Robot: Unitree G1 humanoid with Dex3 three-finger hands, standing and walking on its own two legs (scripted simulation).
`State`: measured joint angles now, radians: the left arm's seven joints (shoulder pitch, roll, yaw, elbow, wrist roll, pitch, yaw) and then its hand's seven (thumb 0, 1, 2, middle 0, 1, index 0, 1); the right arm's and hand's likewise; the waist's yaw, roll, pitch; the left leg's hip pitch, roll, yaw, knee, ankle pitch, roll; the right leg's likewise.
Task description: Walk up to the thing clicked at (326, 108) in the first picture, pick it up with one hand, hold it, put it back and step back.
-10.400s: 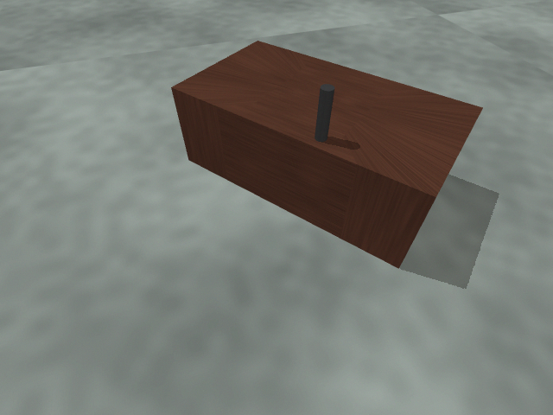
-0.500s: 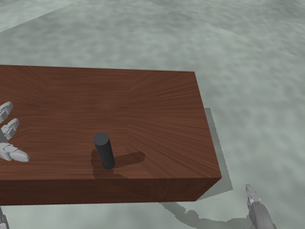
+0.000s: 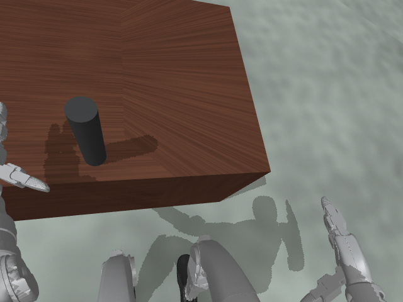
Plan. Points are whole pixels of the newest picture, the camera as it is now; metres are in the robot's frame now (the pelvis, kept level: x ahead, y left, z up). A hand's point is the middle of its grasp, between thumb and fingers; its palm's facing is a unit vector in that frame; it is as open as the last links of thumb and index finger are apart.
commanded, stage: close in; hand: left
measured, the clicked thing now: (89, 137) +0.47 +0.16 -0.09
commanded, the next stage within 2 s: close in 0.72 s
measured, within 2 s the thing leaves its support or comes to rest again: neither
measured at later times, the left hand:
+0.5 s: hand (80, 141) +0.48 +0.18 -0.13, palm faces +0.05 -1.00 +0.03, open 17.5 cm
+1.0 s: hand (90, 148) +0.46 +0.16 -0.12, palm faces +0.09 -1.00 +0.00, open 17.2 cm
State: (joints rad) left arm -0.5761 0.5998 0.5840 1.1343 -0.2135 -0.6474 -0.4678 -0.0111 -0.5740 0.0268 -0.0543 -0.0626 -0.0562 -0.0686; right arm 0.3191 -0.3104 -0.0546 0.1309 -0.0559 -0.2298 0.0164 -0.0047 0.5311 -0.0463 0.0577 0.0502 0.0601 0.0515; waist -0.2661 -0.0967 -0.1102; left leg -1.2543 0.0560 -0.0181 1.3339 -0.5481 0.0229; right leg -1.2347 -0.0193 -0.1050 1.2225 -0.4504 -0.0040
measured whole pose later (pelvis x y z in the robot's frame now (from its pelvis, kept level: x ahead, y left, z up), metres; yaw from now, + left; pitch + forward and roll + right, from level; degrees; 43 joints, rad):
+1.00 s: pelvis +0.00 -0.01 -0.06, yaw +0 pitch +32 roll -4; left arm -0.56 0.40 0.40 1.01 -0.02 -0.66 -0.04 -0.01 -0.61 0.04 -0.18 -0.12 -0.19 -0.12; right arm 0.45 -0.29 -0.12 -0.25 -0.07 -0.06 0.10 0.00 0.51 -0.05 0.06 0.05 0.06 0.05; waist -0.31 -0.04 -0.19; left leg -1.49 0.05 -0.02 1.59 -0.65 0.02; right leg -1.49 -0.03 -0.10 1.50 -0.56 -0.01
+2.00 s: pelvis -0.01 -0.01 -0.06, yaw +0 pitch +31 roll -4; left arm -0.69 0.48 0.43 1.16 0.00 -0.69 -0.04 -0.01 -0.22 0.82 -1.02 -0.98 -0.99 -0.97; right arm 0.43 -0.33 -0.11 -0.31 -0.07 -0.04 0.09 0.00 0.49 -0.05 0.06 0.05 0.06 0.05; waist -0.35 -0.05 -0.17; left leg -1.49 0.05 -0.02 1.57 -0.62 0.02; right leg -1.49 -0.03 -0.09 1.49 -0.53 -0.01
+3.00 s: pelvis +0.01 -0.01 -0.01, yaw +0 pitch +26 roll -3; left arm -0.67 0.40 0.37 1.11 -0.05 -0.59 -0.05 0.00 -0.20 1.23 -0.89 -1.23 -0.86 -1.21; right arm 0.42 -0.28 -0.07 -0.16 -0.06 0.01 0.07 -0.01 0.51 -0.05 0.06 0.05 0.06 0.05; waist -0.26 -0.02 -0.15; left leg -1.24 0.05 0.01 1.36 -0.58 0.02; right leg -1.25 -0.02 -0.07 1.28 -0.49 -0.01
